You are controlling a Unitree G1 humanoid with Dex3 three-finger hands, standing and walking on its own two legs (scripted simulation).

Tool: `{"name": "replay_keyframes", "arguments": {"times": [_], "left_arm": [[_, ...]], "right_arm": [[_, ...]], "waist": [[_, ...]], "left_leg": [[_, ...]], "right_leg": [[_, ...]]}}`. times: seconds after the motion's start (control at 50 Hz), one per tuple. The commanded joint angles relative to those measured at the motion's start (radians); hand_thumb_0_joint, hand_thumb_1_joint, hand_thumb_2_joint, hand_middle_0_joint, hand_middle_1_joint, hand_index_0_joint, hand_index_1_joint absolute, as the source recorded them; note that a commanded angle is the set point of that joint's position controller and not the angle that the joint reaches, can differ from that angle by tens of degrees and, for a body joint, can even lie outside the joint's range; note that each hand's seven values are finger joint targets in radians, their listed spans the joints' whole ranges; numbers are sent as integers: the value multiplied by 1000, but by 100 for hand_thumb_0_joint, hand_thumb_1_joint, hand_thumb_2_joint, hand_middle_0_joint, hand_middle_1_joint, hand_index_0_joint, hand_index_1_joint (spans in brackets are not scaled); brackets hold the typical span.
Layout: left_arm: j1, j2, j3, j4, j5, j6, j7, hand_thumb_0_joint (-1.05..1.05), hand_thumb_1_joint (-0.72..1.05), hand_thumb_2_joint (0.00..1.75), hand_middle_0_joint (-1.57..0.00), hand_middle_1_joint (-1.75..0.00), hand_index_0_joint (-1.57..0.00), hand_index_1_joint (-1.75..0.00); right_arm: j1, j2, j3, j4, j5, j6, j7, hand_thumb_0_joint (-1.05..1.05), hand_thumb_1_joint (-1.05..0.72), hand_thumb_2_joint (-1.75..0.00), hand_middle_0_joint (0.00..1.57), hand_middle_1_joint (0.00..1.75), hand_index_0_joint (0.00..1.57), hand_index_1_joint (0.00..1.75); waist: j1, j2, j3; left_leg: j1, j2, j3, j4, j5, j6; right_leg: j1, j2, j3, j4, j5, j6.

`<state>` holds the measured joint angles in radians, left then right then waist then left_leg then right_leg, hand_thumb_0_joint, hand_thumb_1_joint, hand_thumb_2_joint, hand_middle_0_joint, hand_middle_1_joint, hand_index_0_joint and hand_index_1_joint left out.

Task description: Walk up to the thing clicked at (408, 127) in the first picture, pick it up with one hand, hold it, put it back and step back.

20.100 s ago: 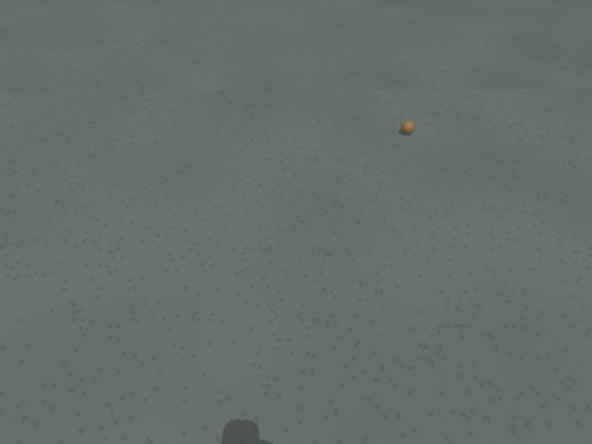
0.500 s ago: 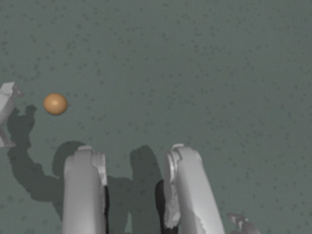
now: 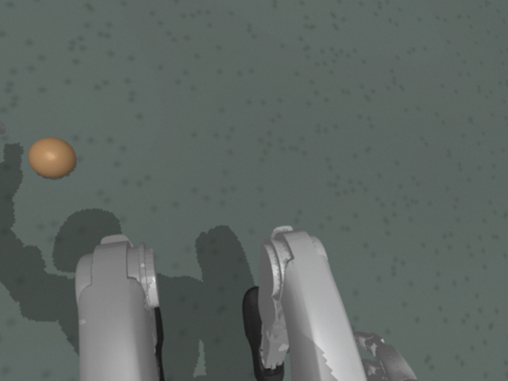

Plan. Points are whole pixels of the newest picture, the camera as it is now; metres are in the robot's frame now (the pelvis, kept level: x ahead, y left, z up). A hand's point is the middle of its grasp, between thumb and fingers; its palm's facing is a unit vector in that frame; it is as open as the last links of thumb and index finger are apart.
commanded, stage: rise first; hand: left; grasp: from above
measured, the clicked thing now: (52, 157) +0.48 +0.33 -0.30
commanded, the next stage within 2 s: approach in 1.88 s
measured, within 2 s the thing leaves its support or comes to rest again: neither
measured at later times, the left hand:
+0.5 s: hand out of the picture +0.42 +0.37 -0.18, palm faces -0.44 -0.10 -0.89, open 14.2 cm
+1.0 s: hand (0, 166) +0.43 +0.37 -0.19, palm faces -0.44 -0.10 -0.89, open 14.2 cm
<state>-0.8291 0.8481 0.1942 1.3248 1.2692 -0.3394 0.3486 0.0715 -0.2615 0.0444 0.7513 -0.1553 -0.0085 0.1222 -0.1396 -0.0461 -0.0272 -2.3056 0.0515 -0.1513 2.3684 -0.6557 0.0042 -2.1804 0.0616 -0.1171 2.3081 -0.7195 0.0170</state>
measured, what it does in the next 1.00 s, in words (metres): stands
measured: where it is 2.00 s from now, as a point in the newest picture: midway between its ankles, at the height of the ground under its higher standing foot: (208, 358)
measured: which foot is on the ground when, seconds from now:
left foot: down 0.00-1.00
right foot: down 0.00-1.00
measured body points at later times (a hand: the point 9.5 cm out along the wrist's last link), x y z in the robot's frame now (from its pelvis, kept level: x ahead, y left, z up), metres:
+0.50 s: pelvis +0.00 +0.00 -0.01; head +0.25 +0.09 +0.35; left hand +0.43 +0.38 -0.13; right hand +0.09 -0.27 -0.12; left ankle +0.08 +0.13 -0.31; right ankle +0.09 -0.11 -0.31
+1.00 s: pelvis +0.00 +0.00 -0.02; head +0.25 +0.09 +0.35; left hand +0.45 +0.37 -0.14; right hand +0.08 -0.27 -0.12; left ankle +0.08 +0.13 -0.31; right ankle +0.09 -0.11 -0.31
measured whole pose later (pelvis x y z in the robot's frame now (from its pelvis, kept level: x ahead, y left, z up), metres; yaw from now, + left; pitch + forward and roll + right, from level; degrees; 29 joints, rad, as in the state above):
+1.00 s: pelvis +0.00 +0.00 -0.02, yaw -2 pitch +32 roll -10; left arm -0.90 0.90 0.18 1.41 1.28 -0.31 0.38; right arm 0.09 -0.27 0.11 0.74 -0.17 -0.02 0.14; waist -0.20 -0.06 0.02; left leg -2.35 0.05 -0.18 2.44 -0.67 0.00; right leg -2.21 0.07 -0.14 2.36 -0.72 0.02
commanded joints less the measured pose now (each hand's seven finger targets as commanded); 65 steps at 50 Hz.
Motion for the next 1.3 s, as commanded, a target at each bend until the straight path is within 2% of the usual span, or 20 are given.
{"name": "replay_keyframes", "arguments": {"times": [0.0,0.04,0.08,0.18,0.32,0.36,0.46,0.58,0.66,0.82,0.86,0.94,0.96,1.04,1.08,1.14,1.18,1.22,1.26,1.28], "left_arm": [[-261,312,43,-146,-27,8,33,0,-57,101,-5,-104,-5,-103],[-255,335,53,-148,-28,8,32,0,-57,101,-5,-104,-6,-104],[-231,319,56,-134,-27,14,36,0,-58,101,-5,-105,-6,-104],[-242,331,53,-140,-30,20,34,0,-57,101,-5,-105,-6,-104],[-251,345,62,-117,-34,13,40,0,-56,100,-6,-105,-6,-104],[-251,360,69,-119,-31,13,41,0,-61,108,-7,-101,-3,-104],[-290,340,45,-97,-29,9,46,0,-58,103,-6,-104,-6,-104],[-286,354,52,-91,-22,15,56,0,-58,102,-6,-104,-6,-105],[-311,344,31,-68,-16,21,58,0,-59,103,-6,-104,-5,-105],[-333,346,32,-68,-20,25,61,0,-58,102,-7,-105,-6,-105],[-324,370,41,-54,-16,29,64,0,-58,101,-7,-106,-7,-106],[-347,361,29,-48,-16,31,65,0,-58,102,-7,-105,-6,-105],[-325,367,41,-41,-18,34,66,0,-59,103,-7,-104,-6,-105],[-357,365,28,-49,-16,32,65,0,-58,102,-7,-105,-7,-105],[-345,371,32,-40,-13,34,66,0,-58,102,-7,-106,-6,-106],[-342,368,25,-2,-12,36,66,0,-58,102,-7,-105,-7,-105],[-353,399,42,-25,-13,35,70,0,-58,102,-7,-104,-6,-105],[-321,387,38,0,-16,41,65,0,-58,102,-7,-104,-7,-105],[-344,389,36,-19,-14,37,63,0,-59,103,-7,-104,-6,-105],[-363,403,43,-44,-22,34,65,0,-58,102,-7,-105,-7,-105]], "right_arm": [[195,-247,-80,-9,1,-1,-14,0,-91,-90,20,30,20,30],[193,-246,-76,-15,3,-1,-14,0,-91,-90,20,30,20,30],[201,-246,-73,-11,3,1,-12,0,-91,-90,20,30,20,30],[198,-253,-69,-11,4,5,-7,0,-91,-90,20,30,20,30],[194,-253,-52,-19,-3,8,-3,0,-91,-90,20,30,20,30],[199,-253,-51,-16,-3,9,-3,0,-91,-91,20,30,20,30],[199,-262,-42,-17,-8,3,-2,0,-91,-90,20,30,20,30],[197,-262,-37,-14,-6,-1,-5,0,-91,-90,20,30,20,30],[199,-265,-31,-15,-6,-5,-1,0,-91,-90,20,30,20,30],[210,-265,-21,-17,-10,-11,-1,0,-91,-90,20,30,20,30],[215,-265,-17,-17,-10,-13,0,0,-91,-91,20,30,20,30],[212,-268,-13,-20,-11,-15,3,0,-91,-91,20,30,20,30],[218,-268,-10,-16,-13,-16,2,0,-91,-91,20,30,20,30],[218,-273,-5,-19,-14,-16,3,0,-91,-90,20,30,20,30],[211,-270,-3,-22,-14,-17,4,0,-91,-91,20,30,20,30],[218,-276,2,-22,-17,-21,5,0,-91,-90,20,30,20,30],[216,-279,4,-21,-15,-22,3,0,-91,-90,20,30,20,30],[217,-275,5,-22,-14,-25,6,0,-91,-91,20,30,20,30],[221,-277,6,-20,-17,-24,8,0,-91,-90,20,30,20,30],[216,-279,6,-23,-16,-25,7,0,-91,-90,20,30,20,30]], "waist": [[3,310,-689],[10,321,-693],[16,317,-686],[1,338,-690],[-6,317,-672],[-3,304,-682],[-35,320,-654],[-16,345,-670],[-44,357,-639],[-51,346,-651],[-46,346,-647],[-60,359,-641],[-50,345,-644],[-67,357,-645],[-58,370,-646],[-78,347,-607],[-66,364,-632],[-62,352,-625],[-75,363,-636],[-66,376,-649]], "left_leg": [[597,-12,66,-217,162,25],[596,-12,63,-216,166,24],[602,-12,61,-224,177,22],[619,-6,49,-205,219,21],[546,-12,67,-180,186,28],[550,-13,66,-177,184,28],[543,-9,53,-173,162,25],[551,-13,57,-175,156,21],[554,-9,41,-177,153,19],[532,-11,54,-161,164,23],[521,-13,57,-158,166,24],[518,-11,53,-157,163,23],[530,-12,52,-156,179,25],[524,-11,47,-157,170,23],[536,-10,48,-161,165,20],[501,-11,49,-153,147,24],[519,-10,49,-149,163,23],[523,-10,49,-148,177,24],[532,-10,44,-147,180,23],[532,-8,48,-143,183,22]], "right_leg": [[237,21,-53,-240,217,-48],[238,23,-53,-237,223,-49],[240,23,-57,-229,231,-50],[223,24,-61,-209,265,-49],[258,30,-57,-224,251,-44],[264,31,-58,-220,245,-45],[227,30,-70,-207,234,-46],[230,30,-69,-200,225,-48],[193,27,-79,-182,226,-49],[229,28,-74,-199,243,-43],[244,28,-72,-201,248,-44],[233,29,-77,-196,247,-44],[242,29,-75,-197,257,-43],[234,30,-83,-190,254,-44],[230,31,-82,-190,247,-47],[228,31,-83,-194,237,-44],[235,31,-82,-190,249,-43],[235,31,-81,-187,259,-44],[235,33,-84,-183,261,-44],[242,31,-83,-184,264,-42]]}}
